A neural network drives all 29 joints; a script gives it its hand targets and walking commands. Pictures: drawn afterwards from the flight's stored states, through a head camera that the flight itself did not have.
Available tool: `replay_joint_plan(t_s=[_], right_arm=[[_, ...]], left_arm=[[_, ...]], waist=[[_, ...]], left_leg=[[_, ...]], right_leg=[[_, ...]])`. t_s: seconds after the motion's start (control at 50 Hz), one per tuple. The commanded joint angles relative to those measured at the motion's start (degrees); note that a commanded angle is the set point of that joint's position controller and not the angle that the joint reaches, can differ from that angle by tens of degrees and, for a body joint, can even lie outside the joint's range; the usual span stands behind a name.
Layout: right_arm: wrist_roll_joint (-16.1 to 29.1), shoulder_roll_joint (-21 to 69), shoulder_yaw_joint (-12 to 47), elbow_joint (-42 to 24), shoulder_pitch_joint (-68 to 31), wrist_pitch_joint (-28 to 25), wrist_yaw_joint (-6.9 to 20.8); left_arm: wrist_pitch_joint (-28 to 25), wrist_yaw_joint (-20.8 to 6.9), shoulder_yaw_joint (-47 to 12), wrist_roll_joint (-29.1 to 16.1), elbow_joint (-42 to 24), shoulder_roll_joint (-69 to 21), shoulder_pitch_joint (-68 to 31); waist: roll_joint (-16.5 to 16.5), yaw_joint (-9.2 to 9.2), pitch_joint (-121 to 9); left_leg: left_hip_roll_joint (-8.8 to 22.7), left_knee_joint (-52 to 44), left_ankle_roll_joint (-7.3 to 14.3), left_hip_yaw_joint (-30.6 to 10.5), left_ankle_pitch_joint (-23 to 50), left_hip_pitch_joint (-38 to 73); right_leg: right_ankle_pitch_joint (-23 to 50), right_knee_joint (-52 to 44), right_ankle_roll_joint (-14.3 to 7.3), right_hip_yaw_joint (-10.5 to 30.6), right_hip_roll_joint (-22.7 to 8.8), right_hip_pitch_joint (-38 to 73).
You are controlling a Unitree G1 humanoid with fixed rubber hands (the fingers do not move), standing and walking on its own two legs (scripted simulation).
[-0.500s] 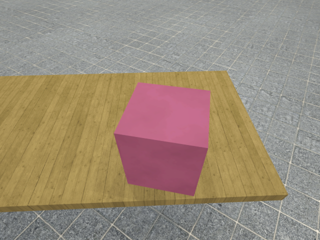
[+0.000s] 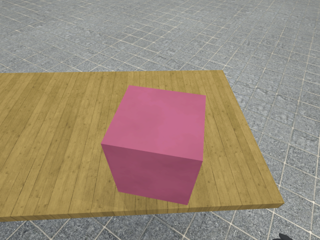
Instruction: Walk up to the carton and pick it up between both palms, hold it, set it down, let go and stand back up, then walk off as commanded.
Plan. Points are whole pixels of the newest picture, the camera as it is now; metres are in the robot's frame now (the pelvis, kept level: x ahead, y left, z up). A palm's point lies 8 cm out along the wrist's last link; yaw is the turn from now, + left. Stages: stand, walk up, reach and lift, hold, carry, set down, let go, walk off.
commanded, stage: walk up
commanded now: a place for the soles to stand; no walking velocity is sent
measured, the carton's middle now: (159, 146) +0.37 +0.02 +0.02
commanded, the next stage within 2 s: none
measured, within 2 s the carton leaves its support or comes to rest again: neither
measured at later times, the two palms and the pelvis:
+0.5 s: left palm out of the picture +0.08 +0.30 -0.10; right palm out of the picture +0.13 -0.31 -0.08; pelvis +0.01 +0.00 +0.00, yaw +0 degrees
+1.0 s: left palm out of the picture +0.06 +0.33 -0.11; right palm out of the picture +0.12 -0.28 -0.08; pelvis -0.01 +0.03 +0.00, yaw +0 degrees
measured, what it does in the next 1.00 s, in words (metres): stands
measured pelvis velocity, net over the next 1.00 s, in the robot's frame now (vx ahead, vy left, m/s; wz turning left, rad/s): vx -0.01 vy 0.03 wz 0.01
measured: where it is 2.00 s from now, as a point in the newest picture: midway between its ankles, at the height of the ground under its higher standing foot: outside the picture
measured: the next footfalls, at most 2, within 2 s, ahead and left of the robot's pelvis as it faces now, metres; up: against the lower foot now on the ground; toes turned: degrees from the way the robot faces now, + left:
none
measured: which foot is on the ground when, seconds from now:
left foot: down 0.00-1.00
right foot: down 0.00-1.00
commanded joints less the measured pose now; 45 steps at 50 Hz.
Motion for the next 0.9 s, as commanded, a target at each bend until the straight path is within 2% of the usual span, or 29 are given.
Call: replay_joint_plan(t_s=[0.0, 0.02, 0.04, 0.06, 0.08, 0.1, 0.12, 0.14, 0.18, 0.2, 0.22, 0.24, 0.28, 0.34, 0.38, 0.42, 0.44, 0.48, 0.52, 0.54, 0.6, 0.62, 0.66, 0.7, 0.74, 0.78, 0.82, 0.86, 0.88], right_arm=[[0.2, -11.1, -1.6, -2.6, -6.7, -0.3, 0.3], [0.3, -10.9, -1.2, -2.2, -5.1, -0.6, 0.4], [0.1, -10.4, -1.2, -1.6, -5.0, -0.5, 0.5], [0.3, -11.2, -1.3, -0.3, -2.9, -0.3, 0.6], [0.0, -11.4, -1.6, 0.3, -1.7, -0.2, 0.7], [0.0, -11.6, -1.6, 0.5, -1.8, -0.5, 0.8], [-0.6, -12.0, -1.6, 0.5, -3.4, -0.9, 0.8], [-0.4, -13.0, -1.9, 0.6, -2.7, -1.3, 0.8], [-0.5, -14.5, -1.8, 0.4, -4.5, -1.7, 0.5], [-0.3, -14.1, -1.4, -0.3, -6.1, -1.8, 0.3], [0.0, -13.3, -1.1, -0.6, -6.1, -1.8, 0.2], [0.2, -12.9, -1.1, 0.1, -5.6, -1.4, 0.0], [0.1, -12.3, -0.9, -0.4, -5.6, -1.0, 0.1], [0.0, -12.9, -1.1, 0.7, -4.7, -1.1, 0.0], [-0.3, -13.7, -0.7, 0.2, -6.4, -1.3, 0.0], [0.1, -13.1, -1.0, 0.1, -6.8, -1.0, 0.1], [-1.5, -13.5, -1.4, -1.5, -8.6, 0.8, 0.9], [-1.2, -11.8, -1.6, -1.9, -8.7, 2.1, 1.3], [-1.2, -12.2, -1.7, -2.6, -6.8, 2.5, 1.5], [-1.6, -12.0, -1.8, -2.4, -6.6, 2.5, 1.5], [-2.1, -13.8, -2.7, -1.2, -4.4, 2.2, 2.0], [-1.9, -14.4, -3.0, -1.9, -5.6, 2.1, 2.2], [-2.0, -13.8, -2.8, -3.0, -8.5, 2.1, 2.3], [-2.3, -14.4, -2.8, -2.9, -10.1, 2.3, 2.3], [-1.9, -12.9, -2.2, -3.6, -11.8, 2.6, 2.2], [-1.8, -12.2, -2.5, -4.3, -10.7, 3.0, 2.4], [-1.7, -11.8, -2.7, -3.7, -9.6, 3.3, 2.6], [-1.9, -12.0, -3.2, -2.8, -7.1, 3.1, 2.7], [-2.3, -12.8, -3.8, -1.5, -4.2, 2.8, 2.8]], left_arm=[[-1.4, 0.2, 5.3, 2.0, -0.7, 14.1, 0.6], [-1.8, 0.4, 5.4, 1.9, -2.2, 15.1, -1.9], [-2.2, 0.6, 5.3, 2.0, -2.3, 15.6, -3.8], [-1.9, 0.3, 5.0, 2.0, -2.4, 15.7, -6.6], [-1.7, -0.1, 4.9, 2.4, -2.3, 16.2, -7.3], [-1.4, -0.3, 4.6, 1.9, -2.4, 14.7, -8.0], [-1.4, -0.2, 4.5, 1.5, -2.4, 13.3, -7.3], [-1.4, -0.2, 4.2, 1.6, -2.0, 12.6, -6.3], [-1.3, -0.1, 4.2, 1.2, -1.9, 12.4, -4.9], [-1.3, 0.2, 4.1, 1.0, -2.0, 12.5, -4.3], [-1.4, 0.3, 4.3, 0.9, -1.9, 13.2, -3.7], [-1.4, 0.2, 4.7, 1.0, -1.8, 13.7, -4.1], [-1.4, 0.2, 4.5, 1.0, -2.0, 13.6, -4.7], [-0.9, 0.1, 4.3, 1.1, -2.3, 13.2, -6.2], [-0.6, 0.1, 4.3, 0.7, -2.0, 11.9, -5.0], [-0.6, 0.0, 4.1, 1.3, -1.2, 12.7, -5.3], [-1.7, 0.9, 4.9, 0.6, -0.6, 15.2, -3.1], [-2.7, 1.9, 5.6, 1.1, -0.3, 18.4, -0.1], [-3.0, 2.1, 5.9, 0.8, -1.5, 18.3, -2.2], [-2.8, 2.1, 5.8, 0.9, -2.0, 18.4, -2.9], [-2.2, 2.1, 5.2, 0.6, -2.2, 16.3, -5.1], [-2.4, 2.0, 4.8, 0.7, -2.6, 14.8, -4.9], [-2.2, 2.0, 4.3, 0.2, -1.7, 12.2, -3.6], [-1.8, 1.7, 4.1, -0.1, -0.2, 11.3, -0.7], [-2.2, 1.9, 4.6, 0.5, 1.0, 12.9, 1.3], [-2.9, 1.8, 5.3, 1.8, 0.7, 16.3, 0.3], [-3.1, 2.0, 6.2, 1.8, 0.7, 19.3, 0.3], [-3.1, 2.2, 6.0, 2.0, -0.7, 19.1, -5.0], [-2.9, 2.2, 5.7, 2.0, -0.4, 18.9, -6.3]], waist=[[0.1, 1.22, -0.3], [0.2, 0.30, -3.8], [-1.1, -1.09, -4.9], [-3.9, -1.98, -4.0], [-3.1, -2.19, -4.0], [-1.4, -2.44, -2.9], [-1.8, -1.39, -3.7], [0.5, -1.56, -4.9], [3.4, 0.10, -7.9], [3.4, 1.17, -8.4], [0.5, 0.89, -10.1], [0.7, 0.23, -10.5], [-0.1, 0.04, -10.3], [0.5, -0.53, -10.1], [3.3, 1.23, -9.4], [1.5, 0.54, -7.0], [6.6, 1.41, -5.9], [1.4, 1.40, -7.1], [-0.7, 0.64, -7.0], [0.4, -0.04, -5.2], [1.5, -1.17, -4.9], [6.9, -0.96, -5.7], [9.9, 0.43, -6.0], [11.7, 2.02, -4.0], [11.0, 2.47, -3.2], [4.8, 1.25, -1.9], [0.5, 0.64, -2.2], [-0.3, -1.36, -1.6], [1.1, -2.82, -1.6]], left_leg=[[5.3, -4.7, 2.5, -6.2, 3.1, -7.9], [3.4, -1.5, 1.6, -2.9, 5.7, -5.2], [2.0, -1.0, 1.6, -1.7, 1.7, -3.3], [1.5, -0.3, 2.1, 0.3, -5.1, -0.3], [2.1, -2.9, 2.1, 0.2, -6.2, 3.3], [2.4, -6.7, 2.5, -0.9, -2.9, 5.5], [4.5, -8.7, 3.2, -4.1, 2.8, 7.1], [7.3, -9.8, 4.6, -8.7, 6.8, 6.7], [10.6, -8.6, 7.1, -12.7, 16.5, 3.2], [10.3, -7.0, 6.4, -10.7, 19.7, 2.4], [8.9, -5.1, 6.1, -9.1, 19.1, 1.5], [6.9, -4.8, 4.6, -5.6, 18.2, 2.8], [4.8, -3.0, 3.5, -3.5, 18.3, 3.2], [6.9, -6.0, 4.6, -6.0, 17.5, 4.9], [8.9, -9.0, 6.3, -9.7, 15.6, 1.6], [8.2, -8.4, 5.4, -8.6, 11.7, 0.4], [5.6, -4.2, 5.1, -6.3, 15.1, -1.4], [3.1, 3.3, 2.9, -2.6, 15.4, -2.9], [3.1, 4.4, 2.2, -0.1, 5.4, -3.2], [3.0, 3.3, 2.3, -0.3, 6.5, -2.2], [4.8, -4.1, 4.7, -4.9, 15.8, 5.2], [6.8, -6.9, 5.7, -8.5, 17.6, 7.4], [10.7, -13.1, 9.9, -14.6, 8.9, 2.5], [11.6, -17.4, 10.9, -15.4, 1.2, -5.0], [10.1, -14.0, 9.2, -13.3, -0.4, -9.3], [5.0, -6.9, 4.2, -9.0, -2.5, -9.2], [1.3, 0.8, 2.4, -3.3, -2.5, -5.0], [1.6, 4.3, 2.4, -2.0, -3.7, -1.5], [2.2, 1.0, 2.8, -2.7, -4.8, 3.3]], right_leg=[[9.2, -22.9, -4.1, 15.2, -7.6, 2.3], [11.1, -24.5, -5.7, 18.9, -11.0, 2.5], [11.0, -25.9, -6.8, 21.6, -13.5, 1.2], [5.1, -26.4, -7.2, 19.4, -14.0, -3.1], [2.3, -25.5, -7.1, 18.4, -13.5, -5.7], [2.4, -24.3, -4.9, 14.6, -10.6, -7.4], [6.8, -21.6, -3.3, 11.4, -8.0, -6.4], [12.3, -17.2, -2.1, 8.5, -5.1, -5.5], [19.6, -12.3, -0.9, 6.0, -3.6, 0.9], [22.5, -13.7, -1.4, 7.5, -4.7, 2.5], [24.4, -14.4, -2.3, 8.1, -5.7, 5.1], [24.7, -15.8, -3.4, 9.4, -6.6, 4.9], [25.7, -17.6, -4.6, 11.4, -8.1, 3.8], [23.8, -15.3, -3.7, 8.8, -6.4, 2.1], [20.0, -13.6, -2.5, 7.2, -4.6, 4.2], [16.0, -16.4, -2.8, 8.4, -5.4, 2.1], [18.6, -17.3, -3.9, 11.3, -8.3, 2.8], [25.8, -20.0, -8.0, 18.6, -14.7, 3.9], [32.1, -18.6, -10.7, 19.4, -17.5, 3.9], [30.6, -18.0, -11.0, 19.1, -17.0, 0.3], [19.3, -15.2, -5.4, 11.4, -10.9, -6.0], [16.6, -13.7, -3.3, 8.5, -7.5, -7.0], [5.5, -9.0, -1.4, 2.5, -2.0, -3.9], [3.5, -8.1, -0.7, 0.7, 0.1, 1.8], [4.9, -11.8, -1.7, 3.9, -1.8, 5.5], [5.2, -20.5, -4.8, 14.0, -8.2, 2.1], [3.6, -25.0, -7.8, 21.0, -14.6, -1.6], [8.2, -23.7, -10.2, 21.9, -17.6, -6.4], [8.5, -21.3, -8.6, 19.0, -15.9, -9.6]])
